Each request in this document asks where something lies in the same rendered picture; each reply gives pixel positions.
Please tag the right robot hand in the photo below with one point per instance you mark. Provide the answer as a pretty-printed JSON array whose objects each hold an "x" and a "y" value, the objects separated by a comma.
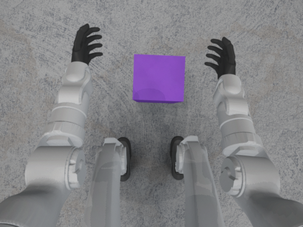
[{"x": 226, "y": 61}]

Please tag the left robot forearm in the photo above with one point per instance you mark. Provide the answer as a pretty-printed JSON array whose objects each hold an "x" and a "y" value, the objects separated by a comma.
[{"x": 67, "y": 121}]

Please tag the right robot upper arm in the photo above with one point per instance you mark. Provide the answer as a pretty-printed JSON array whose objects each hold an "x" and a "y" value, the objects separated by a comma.
[{"x": 253, "y": 182}]

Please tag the left robot foot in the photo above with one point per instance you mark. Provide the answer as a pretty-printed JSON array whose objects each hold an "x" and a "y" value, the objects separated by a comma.
[{"x": 126, "y": 143}]

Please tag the left robot shin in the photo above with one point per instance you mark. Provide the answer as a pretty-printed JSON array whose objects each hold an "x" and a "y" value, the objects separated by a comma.
[{"x": 109, "y": 140}]

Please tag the right robot forearm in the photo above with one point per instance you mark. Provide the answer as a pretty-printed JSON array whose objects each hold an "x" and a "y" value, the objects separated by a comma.
[{"x": 235, "y": 122}]

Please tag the left robot hand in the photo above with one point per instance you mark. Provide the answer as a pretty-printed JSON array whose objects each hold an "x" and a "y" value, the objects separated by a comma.
[{"x": 81, "y": 49}]

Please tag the carton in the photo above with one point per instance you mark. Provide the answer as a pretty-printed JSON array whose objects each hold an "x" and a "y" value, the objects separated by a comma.
[{"x": 158, "y": 78}]

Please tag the left robot upper arm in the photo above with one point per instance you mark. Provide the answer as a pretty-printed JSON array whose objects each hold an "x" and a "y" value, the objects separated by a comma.
[{"x": 52, "y": 173}]

